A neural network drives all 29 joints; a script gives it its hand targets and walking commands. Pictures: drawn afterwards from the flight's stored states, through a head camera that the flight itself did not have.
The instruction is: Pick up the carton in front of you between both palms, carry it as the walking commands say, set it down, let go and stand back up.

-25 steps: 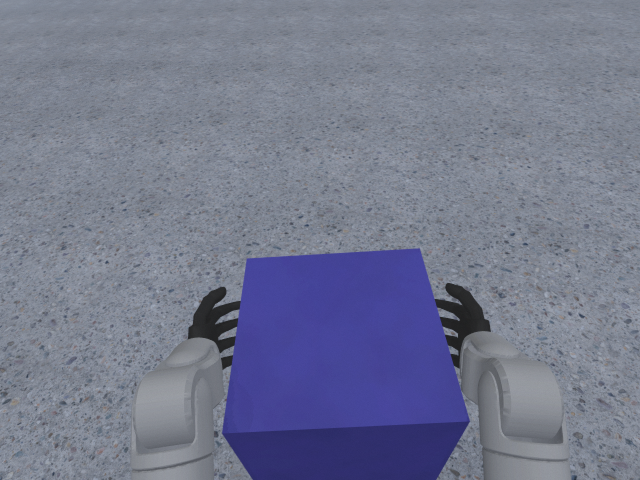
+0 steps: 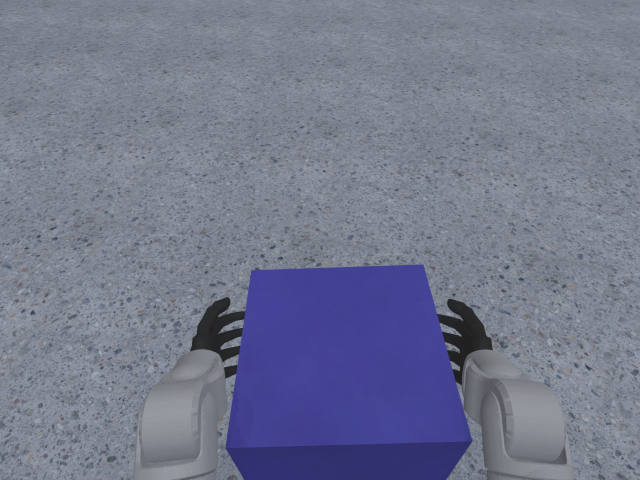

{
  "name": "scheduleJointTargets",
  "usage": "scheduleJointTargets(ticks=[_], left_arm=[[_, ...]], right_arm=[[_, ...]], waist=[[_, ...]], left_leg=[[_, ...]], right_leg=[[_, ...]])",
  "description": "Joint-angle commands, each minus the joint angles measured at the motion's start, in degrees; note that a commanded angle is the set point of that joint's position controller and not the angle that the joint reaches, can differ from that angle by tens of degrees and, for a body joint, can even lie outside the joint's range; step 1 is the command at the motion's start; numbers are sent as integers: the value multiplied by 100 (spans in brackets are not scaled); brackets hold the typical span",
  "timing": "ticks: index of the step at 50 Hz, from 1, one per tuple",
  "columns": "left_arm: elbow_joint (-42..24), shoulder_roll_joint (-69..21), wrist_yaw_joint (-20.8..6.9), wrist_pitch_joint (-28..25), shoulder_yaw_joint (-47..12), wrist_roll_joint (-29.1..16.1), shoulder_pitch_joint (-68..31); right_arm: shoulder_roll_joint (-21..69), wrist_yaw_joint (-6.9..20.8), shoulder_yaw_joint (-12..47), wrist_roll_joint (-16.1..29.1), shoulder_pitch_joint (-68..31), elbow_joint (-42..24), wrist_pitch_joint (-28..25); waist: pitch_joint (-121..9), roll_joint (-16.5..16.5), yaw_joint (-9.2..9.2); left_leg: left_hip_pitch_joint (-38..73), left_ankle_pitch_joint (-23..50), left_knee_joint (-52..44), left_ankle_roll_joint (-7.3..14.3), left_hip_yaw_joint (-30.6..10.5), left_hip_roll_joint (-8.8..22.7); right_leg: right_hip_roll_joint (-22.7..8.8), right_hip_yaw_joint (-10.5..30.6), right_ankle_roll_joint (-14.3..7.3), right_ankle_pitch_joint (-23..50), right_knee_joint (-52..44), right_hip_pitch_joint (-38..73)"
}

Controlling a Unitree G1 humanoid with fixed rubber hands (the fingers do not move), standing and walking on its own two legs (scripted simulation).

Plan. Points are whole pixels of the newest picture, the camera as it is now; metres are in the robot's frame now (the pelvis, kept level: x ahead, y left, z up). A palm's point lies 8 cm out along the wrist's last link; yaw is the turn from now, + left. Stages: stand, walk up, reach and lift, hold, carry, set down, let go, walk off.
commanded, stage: carry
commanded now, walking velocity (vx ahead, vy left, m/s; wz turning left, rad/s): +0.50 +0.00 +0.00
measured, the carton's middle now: (341, 392) +0.25 -0.01 -0.02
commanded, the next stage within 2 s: hold in 1.84 s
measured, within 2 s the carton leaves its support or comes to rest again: neither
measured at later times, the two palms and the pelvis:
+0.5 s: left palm (248, 197) +0.52 +0.12 +0.08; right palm (434, 194) +0.54 -0.18 +0.07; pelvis +0.26 -0.04 -0.01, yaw +3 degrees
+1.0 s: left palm (242, 176) +0.60 +0.14 +0.06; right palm (413, 175) +0.61 -0.16 +0.05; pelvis +0.34 -0.02 -0.02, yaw +2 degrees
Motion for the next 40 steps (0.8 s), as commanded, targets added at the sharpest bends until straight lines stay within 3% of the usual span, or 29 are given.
scheduleJointTargets(ticks=[1, 4, 6, 9, 10, 11, 12, 13, 14, 16, 17, 18, 21, 24, 26, 27, 28, 29, 33, 40], left_arm=[[-473, -5632, -1301, -115, -4208, -2235, -2270], [-735, -5321, -1271, 1, -4186, -2305, -2377], [-770, -5071, -1264, 134, -4114, -2324, -2364], [-710, -4765, -1293, 332, -3982, -2349, -2356], [-648, -4724, -1307, 380, -3932, -2338, -2316], [-643, -4670, -1328, 422, -3885, -2314, -2378], [-612, -4585, -1348, 466, -3827, -2303, -2446], [-376, -4535, -1375, 472, -3715, -2293, -2447], [-240, -4648, -1379, 443, -3687, -2340, -2223], [-333, -5129, -1415, 360, -3728, -2373, -2421], [-381, -5382, -1442, 310, -3772, -2405, -2607], [-430, -5521, -1464, 261, -3811, -2435, -2750], [-549, -5553, -1480, 196, -3862, -2490, -2724], [-699, -5375, -1486, 194, -3902, -2494, -2713], [-581, -5230, -1479, 249, -3863, -2405, -2626], [-518, -5133, -1481, 295, -3833, -2364, -2661], [-490, -5129, -1483, 355, -3861, -2369, -2752], [-323, -5098, -1482, 402, -3839, -2330, -2717], [27, -5068, -1472, 458, -3806, -2282, -2729], [22, -5304, -1455, 371, -3864, -2356, -3038]], right_arm=[[5384, 1645, 4146, 2464, -2668, -726, -51], [5057, 1584, 4110, 2444, -2694, -941, 40], [4845, 1522, 4038, 2357, -2625, -939, 145], [4565, 1454, 3917, 2225, -2581, -877, 306], [4502, 1443, 3891, 2212, -2645, -870, 359], [4437, 1440, 3873, 2201, -2710, -842, 405], [4388, 1437, 3881, 2200, -2827, -830, 450], [4533, 1415, 3980, 2285, -3014, -850, 527], [4555, 1427, 3952, 2282, -2849, -732, 547], [4952, 1456, 4027, 2334, -3209, -758, 465], [5116, 1460, 4078, 2351, -3380, -807, 413], [5232, 1450, 4136, 2355, -3474, -855, 363], [5437, 1394, 4183, 2309, -3261, -861, 254], [5325, 1357, 4158, 2245, -3138, -991, 243], [5157, 1376, 4084, 2229, -3091, -945, 332], [5096, 1394, 4038, 2202, -3096, -825, 379], [5059, 1420, 3978, 2146, -3105, -674, 394], [5048, 1450, 3930, 2142, -3020, -480, 435], [5038, 1522, 3836, 2159, -2968, -30, 463], [5238, 1503, 3913, 2265, -3350, -135, 374]], waist=[[-1251, 769, 38], [-922, 842, 7], [-671, 860, 8], [-772, 982, 46], [-949, 842, 129], [-1121, 611, 182], [-1592, -67, 240], [-2340, -1195, 265], [-2497, -1305, 224], [-2246, -781, 209], [-2004, -632, 165], [-1972, -613, 155], [-2156, -685, 177], [-2169, -611, 129], [-1994, -449, 122], [-1800, -117, 136], [-1615, 243, 169], [-1511, 329, 148], [-1489, 295, 136], [-1726, 175, 125]], left_leg=[[1569, 1201, -756, 415, -985, 1345], [1615, 1598, -712, 374, -724, 1263], [1613, 2507, -497, 286, -463, 1174], [1576, 3791, 334, -34, -98, 1040], [1382, 3954, 1022, -213, 161, 858], [928, 3489, 1701, -437, 239, 680], [-29, 1325, 2846, -646, 88, 496], [-1546, -1622, 4302, -741, -279, -102], [-1733, -2284, 4954, -667, -793, -189], [-1555, -2082, 4422, -441, -1201, 221], [-1339, -1894, 3510, -421, -1241, 417], [-979, -1821, 2792, -443, -1080, 366], [-414, -1475, 1726, -480, -695, 104], [178, 39, 720, -483, -426, 239], [644, 769, 392, -501, -607, 602], [455, 1031, 433, -459, -937, 956], [227, 1253, 691, -388, -937, 1008], [167, 1461, 743, -380, -913, 997], [178, 2758, 1064, -329, -877, 892], [346, 3159, 1348, -313, -788, 834]], right_leg=[[-41, -171, 78, 542, -862, -407], [63, -399, 19, 925, -1531, -283], [214, -585, -63, 1088, -1944, -58], [501, -858, -162, 1500, -2468, 979], [691, -1062, -168, 1846, -2966, 1781], [562, -1010, -133, 2440, -3278, 2709], [-534, 15, -265, 4594, -2742, 4006], [-1731, 1579, -1296, 6134, -2416, 5674], [-1859, 2049, -1571, 5461, -2969, 5257], [-1528, 1284, -1289, 4123, -3362, 4359], [-1330, 876, -993, 3825, -3460, 3928], [-1159, 560, -857, 3398, -3561, 3613], [-1058, 306, -901, 2623, -3648, 3475], [-853, -102, -720, 2121, -3336, 3154], [-646, -160, -442, 1101, -3164, 2570], [-478, -270, -269, 677, -3065, 2506], [-338, -184, -171, 878, -3061, 2583], [-370, -164, -158, 1224, -2892, 2638], [-388, -132, -159, 2571, -2315, 2661], [-327, -155, -128, 2738, -2084, 2706]])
